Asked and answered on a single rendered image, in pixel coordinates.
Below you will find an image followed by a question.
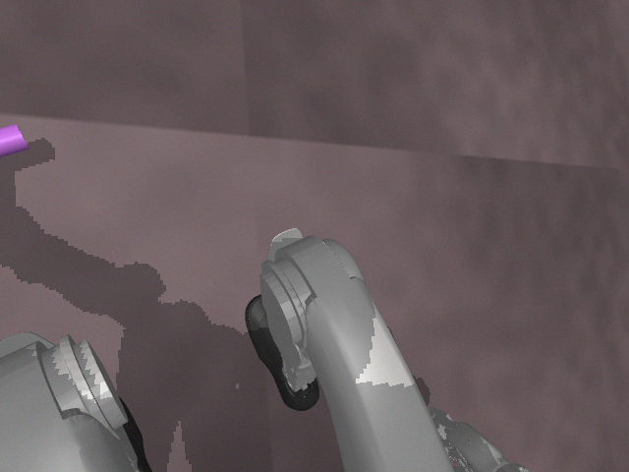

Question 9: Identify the right robot foot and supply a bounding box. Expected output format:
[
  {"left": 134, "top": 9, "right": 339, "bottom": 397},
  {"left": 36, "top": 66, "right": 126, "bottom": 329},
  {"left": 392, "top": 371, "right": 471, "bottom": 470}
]
[{"left": 245, "top": 294, "right": 319, "bottom": 411}]

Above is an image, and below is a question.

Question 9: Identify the bottle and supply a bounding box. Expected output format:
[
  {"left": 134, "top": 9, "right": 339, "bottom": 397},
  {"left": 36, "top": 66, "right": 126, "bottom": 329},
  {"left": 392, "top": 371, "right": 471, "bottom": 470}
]
[{"left": 0, "top": 124, "right": 30, "bottom": 157}]

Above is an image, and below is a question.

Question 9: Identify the left robot foot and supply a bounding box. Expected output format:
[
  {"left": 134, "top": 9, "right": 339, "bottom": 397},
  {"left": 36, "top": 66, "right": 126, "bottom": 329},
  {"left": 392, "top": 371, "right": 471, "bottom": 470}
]
[{"left": 118, "top": 395, "right": 152, "bottom": 472}]

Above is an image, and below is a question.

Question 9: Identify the right robot hand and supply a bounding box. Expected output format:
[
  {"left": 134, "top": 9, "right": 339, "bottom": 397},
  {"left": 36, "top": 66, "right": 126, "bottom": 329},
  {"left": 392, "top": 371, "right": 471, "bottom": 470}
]
[{"left": 429, "top": 407, "right": 510, "bottom": 472}]

